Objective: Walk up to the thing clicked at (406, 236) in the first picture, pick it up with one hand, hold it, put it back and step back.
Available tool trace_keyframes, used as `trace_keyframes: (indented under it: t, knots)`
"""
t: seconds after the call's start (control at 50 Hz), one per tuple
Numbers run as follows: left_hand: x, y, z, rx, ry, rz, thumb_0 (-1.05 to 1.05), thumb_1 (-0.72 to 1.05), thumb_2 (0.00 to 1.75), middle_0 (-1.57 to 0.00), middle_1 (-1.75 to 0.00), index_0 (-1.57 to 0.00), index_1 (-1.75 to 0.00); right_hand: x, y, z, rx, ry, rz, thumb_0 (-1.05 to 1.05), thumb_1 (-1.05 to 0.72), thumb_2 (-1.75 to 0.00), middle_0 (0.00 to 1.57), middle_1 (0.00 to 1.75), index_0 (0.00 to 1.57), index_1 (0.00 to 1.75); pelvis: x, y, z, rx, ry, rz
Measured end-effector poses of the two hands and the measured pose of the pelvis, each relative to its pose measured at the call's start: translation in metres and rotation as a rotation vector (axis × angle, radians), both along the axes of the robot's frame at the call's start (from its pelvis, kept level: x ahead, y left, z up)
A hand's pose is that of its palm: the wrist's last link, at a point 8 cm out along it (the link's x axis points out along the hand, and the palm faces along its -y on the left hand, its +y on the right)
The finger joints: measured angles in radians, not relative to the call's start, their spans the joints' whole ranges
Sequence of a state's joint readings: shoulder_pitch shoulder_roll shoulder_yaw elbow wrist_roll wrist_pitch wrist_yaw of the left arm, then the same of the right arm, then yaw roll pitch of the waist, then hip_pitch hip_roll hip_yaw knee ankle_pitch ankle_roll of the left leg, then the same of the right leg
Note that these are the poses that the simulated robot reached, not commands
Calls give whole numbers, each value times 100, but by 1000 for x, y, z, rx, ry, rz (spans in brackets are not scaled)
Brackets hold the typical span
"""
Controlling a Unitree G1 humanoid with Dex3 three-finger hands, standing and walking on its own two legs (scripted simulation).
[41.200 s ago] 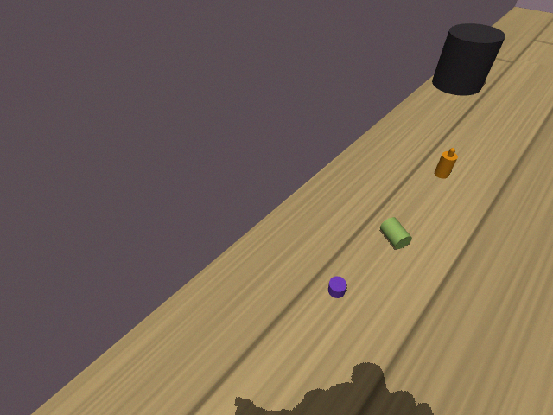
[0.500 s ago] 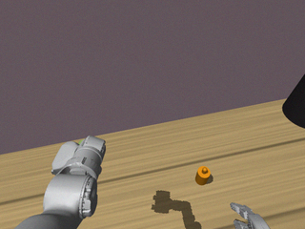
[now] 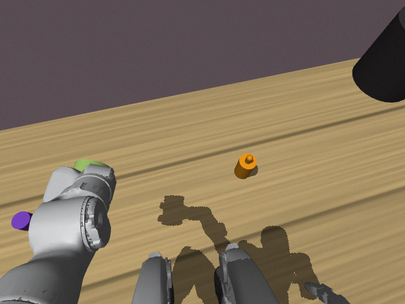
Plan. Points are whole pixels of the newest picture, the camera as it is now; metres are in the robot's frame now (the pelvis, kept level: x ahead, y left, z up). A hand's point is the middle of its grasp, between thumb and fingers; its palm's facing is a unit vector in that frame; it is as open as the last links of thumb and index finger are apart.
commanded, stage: crouch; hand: left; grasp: from above
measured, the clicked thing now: (86, 190) +0.38 +0.27 -0.13
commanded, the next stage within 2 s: lower in 1.80 s
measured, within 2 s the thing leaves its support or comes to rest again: neither
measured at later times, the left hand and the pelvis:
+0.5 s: hand (110, 196) +0.42 +0.27 -0.32, palm faces +0.04 -0.52 -0.85, open 11.2 cm; pelvis -0.04 +0.02 -0.19, yaw -2 degrees
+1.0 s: hand (117, 198) +0.44 +0.28 -0.42, palm faces +0.02 -0.48 -0.88, open 11.3 cm; pelvis -0.04 +0.01 -0.29, yaw -3 degrees
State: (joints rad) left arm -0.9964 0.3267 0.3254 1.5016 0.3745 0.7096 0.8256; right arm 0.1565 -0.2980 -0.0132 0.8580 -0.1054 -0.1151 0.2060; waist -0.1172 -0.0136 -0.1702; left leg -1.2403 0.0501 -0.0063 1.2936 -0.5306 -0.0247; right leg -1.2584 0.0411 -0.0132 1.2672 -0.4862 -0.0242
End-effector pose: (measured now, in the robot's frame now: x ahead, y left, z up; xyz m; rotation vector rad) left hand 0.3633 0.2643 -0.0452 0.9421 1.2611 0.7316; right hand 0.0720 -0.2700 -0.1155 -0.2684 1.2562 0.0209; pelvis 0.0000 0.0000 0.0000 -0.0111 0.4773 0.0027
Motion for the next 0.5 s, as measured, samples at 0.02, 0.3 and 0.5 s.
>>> trace_keyframes:
  t: [0.02,0.3,0.5]
  knots:
    - [0,1,-13,-9,-5,4,0,-17,62,-62,-59,-57,-62,-6,2,-10,-1,14,2,0,-88,-89,20,30,20,29,-4,1,-10,-3,17,1]
    - [30,26,-161,-44,-94,-21,-1,-16,56,-70,-42,-65,-48,-67,27,-141,-7,153,-43,0,-90,-90,20,30,20,29,-40,14,-135,-47,165,10]
    - [50,18,-221,-84,-85,16,-2,-14,52,-74,-31,-68,-38,-88,27,-198,12,215,-82,0,-91,-90,20,30,20,29,-39,16,-194,-46,219,5]
